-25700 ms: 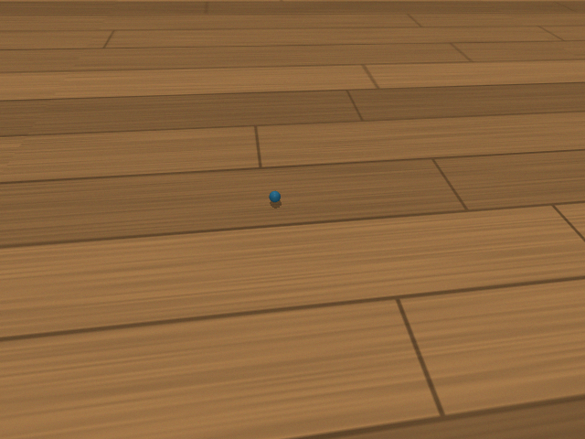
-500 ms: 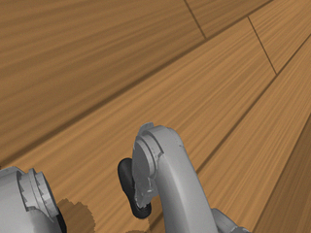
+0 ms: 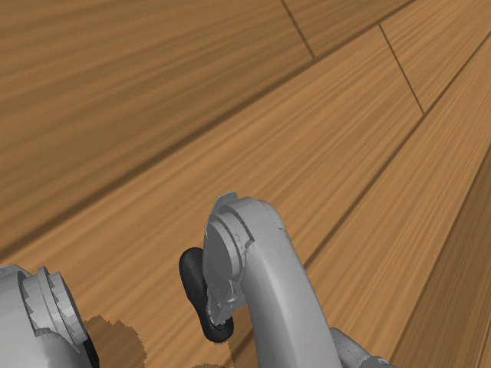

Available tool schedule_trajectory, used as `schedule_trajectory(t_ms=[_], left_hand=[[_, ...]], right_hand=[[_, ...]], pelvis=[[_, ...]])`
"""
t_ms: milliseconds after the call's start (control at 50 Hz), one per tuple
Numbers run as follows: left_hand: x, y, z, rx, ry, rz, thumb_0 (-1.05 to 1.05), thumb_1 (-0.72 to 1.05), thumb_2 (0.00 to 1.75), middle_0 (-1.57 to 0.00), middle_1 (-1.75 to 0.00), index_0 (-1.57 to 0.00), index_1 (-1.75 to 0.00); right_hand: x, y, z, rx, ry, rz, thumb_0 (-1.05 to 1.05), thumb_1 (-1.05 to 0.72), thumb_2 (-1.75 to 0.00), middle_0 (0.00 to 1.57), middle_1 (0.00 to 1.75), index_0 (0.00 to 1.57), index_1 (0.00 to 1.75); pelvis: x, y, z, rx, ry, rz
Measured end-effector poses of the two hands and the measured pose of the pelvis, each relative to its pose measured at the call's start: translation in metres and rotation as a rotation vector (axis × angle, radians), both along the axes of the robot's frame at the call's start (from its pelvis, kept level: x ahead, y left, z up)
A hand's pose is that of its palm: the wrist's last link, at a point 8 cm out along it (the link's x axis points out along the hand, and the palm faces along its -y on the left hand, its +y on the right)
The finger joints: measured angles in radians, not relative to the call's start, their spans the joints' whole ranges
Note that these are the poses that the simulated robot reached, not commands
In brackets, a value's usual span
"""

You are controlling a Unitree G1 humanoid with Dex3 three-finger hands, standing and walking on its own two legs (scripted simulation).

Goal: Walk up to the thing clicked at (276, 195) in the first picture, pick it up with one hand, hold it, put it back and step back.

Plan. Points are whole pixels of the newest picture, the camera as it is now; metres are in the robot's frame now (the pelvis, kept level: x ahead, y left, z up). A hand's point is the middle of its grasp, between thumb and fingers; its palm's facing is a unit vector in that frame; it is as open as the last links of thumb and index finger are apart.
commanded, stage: open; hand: left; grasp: from above
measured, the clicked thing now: out of the picture +0.45 +0.33 -0.27
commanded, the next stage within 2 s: withdraw in 0.70 s
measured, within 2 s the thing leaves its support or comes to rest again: neither
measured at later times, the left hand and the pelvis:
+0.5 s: hand out of the picture +0.44 +0.33 -0.26, palm faces -0.44 -0.16 -0.88, open 13.3 cm; pelvis +0.00 +0.00 +0.00, yaw +0 degrees
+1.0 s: hand out of the picture +0.45 +0.33 -0.24, palm faces -0.40 -0.15 -0.91, open 13.8 cm; pelvis +0.00 +0.00 +0.00, yaw +0 degrees
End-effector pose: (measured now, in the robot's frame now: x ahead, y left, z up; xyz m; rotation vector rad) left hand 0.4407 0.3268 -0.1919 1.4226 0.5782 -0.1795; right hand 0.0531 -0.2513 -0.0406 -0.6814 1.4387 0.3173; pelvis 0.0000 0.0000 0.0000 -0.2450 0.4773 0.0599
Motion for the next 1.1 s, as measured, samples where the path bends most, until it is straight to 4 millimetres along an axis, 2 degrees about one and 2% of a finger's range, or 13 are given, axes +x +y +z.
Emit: schedule_trajectory(t_ms=[200,460,640,900,1020,1100], left_hand=[[-0.001,0.001,-0.003,0.009,-0.007,0.000,0.00,-0.11,0.64,-0.49,-0.80,-0.43,-0.71],[0.006,0.005,-0.007,0.007,-0.004,0.018,0.00,-0.34,0.84,-0.21,-0.94,-0.22,-0.91],[0.004,0.007,-0.005,0.002,0.001,0.018,0.00,-0.43,0.92,-0.12,-1.03,-0.14,-1.00],[0.003,0.004,-0.004,-0.001,-0.003,0.001,0.00,-0.45,0.94,-0.09,-1.06,-0.11,-1.03],[0.016,0.007,0.011,0.023,-0.075,0.005,0.00,-0.48,0.97,-0.09,-1.04,-0.11,-1.02],[0.027,0.013,0.040,0.052,-0.149,0.010,0.00,-0.50,0.98,-0.09,-1.02,-0.10,-1.01]], right_hand=[[0.006,0.000,0.001,0.007,-0.009,0.017,0.00,-0.90,-0.90,0.20,0.30,0.21,0.30],[0.006,0.000,0.004,0.007,0.004,0.010,0.00,-0.90,-0.90,0.20,0.30,0.21,0.30],[0.007,0.001,0.004,0.013,0.006,0.003,0.00,-0.90,-0.90,0.20,0.30,0.21,0.30],[0.004,0.001,0.005,0.006,-0.002,0.005,0.00,-0.90,-0.90,0.20,0.30,0.21,0.30],[0.001,-0.001,0.009,-0.006,-0.004,-0.021,0.00,-0.91,-0.90,0.20,0.30,0.21,0.30],[0.005,-0.003,0.007,0.012,-0.014,-0.064,0.00,-0.91,-0.90,0.20,0.30,0.21,0.30]], pelvis=[[0.000,0.000,0.000,-0.001,-0.003,-0.001],[0.002,0.001,0.001,-0.008,0.006,0.000],[0.003,0.001,0.003,-0.010,0.013,0.000],[0.000,0.001,0.003,-0.007,0.003,0.000],[0.001,0.001,0.005,-0.006,0.019,0.000],[0.006,0.000,0.008,0.000,0.057,0.003]])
